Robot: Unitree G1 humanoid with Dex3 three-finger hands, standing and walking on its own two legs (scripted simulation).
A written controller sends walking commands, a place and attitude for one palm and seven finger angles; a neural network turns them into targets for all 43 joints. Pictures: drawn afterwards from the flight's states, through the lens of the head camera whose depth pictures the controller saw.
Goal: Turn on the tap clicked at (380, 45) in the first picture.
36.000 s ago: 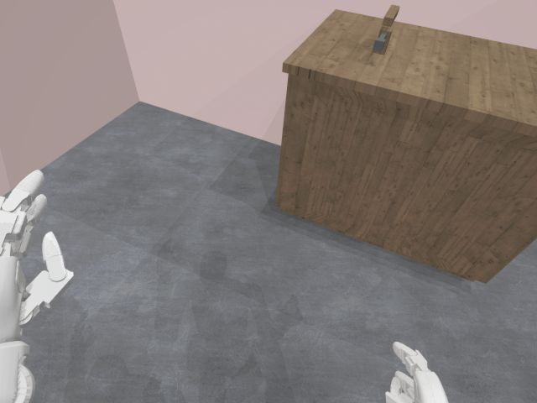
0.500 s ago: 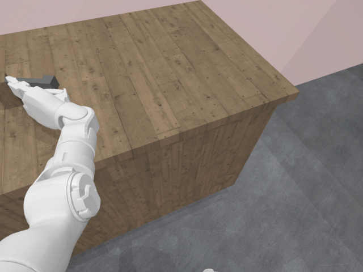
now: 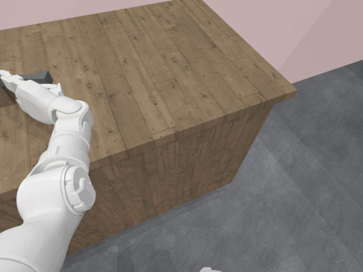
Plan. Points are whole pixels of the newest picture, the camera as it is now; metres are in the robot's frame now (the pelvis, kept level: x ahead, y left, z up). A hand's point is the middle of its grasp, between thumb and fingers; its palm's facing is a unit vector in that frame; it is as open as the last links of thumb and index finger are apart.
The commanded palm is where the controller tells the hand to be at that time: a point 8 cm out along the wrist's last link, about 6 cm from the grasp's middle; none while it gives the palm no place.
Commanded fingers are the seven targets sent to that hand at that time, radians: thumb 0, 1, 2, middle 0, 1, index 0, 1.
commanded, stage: lift the hand up off the lever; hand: left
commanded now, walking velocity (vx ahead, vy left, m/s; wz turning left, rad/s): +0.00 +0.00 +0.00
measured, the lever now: (43, 79) +0.53 +0.28 +0.12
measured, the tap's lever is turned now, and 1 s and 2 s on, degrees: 70 80 80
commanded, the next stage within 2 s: none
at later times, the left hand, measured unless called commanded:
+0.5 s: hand (60, 82) +0.52 +0.24 +0.12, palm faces +0.83 -0.55 -0.13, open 7.8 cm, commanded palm +0.46 +0.25 +0.14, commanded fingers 0.00 0.90 0.90 -0.15 -0.15 -0.15 -0.15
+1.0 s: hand (53, 79) +0.51 +0.24 +0.14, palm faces +0.83 -0.55 -0.10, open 7.9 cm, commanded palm +0.45 +0.25 +0.16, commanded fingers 0.00 0.90 0.90 -0.15 -0.15 -0.15 -0.15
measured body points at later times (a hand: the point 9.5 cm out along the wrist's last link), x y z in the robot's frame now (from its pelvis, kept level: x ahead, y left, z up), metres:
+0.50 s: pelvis +0.01 +0.01 +0.00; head +0.08 +0.01 +0.45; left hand +0.47 +0.26 +0.13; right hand -0.01 -0.24 -0.13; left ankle +0.00 +0.13 -0.71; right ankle +0.02 -0.07 -0.71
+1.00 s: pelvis +0.01 +0.02 +0.01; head +0.07 +0.01 +0.46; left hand +0.46 +0.27 +0.15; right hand +0.04 -0.24 -0.13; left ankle +0.00 +0.13 -0.71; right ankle +0.02 -0.07 -0.71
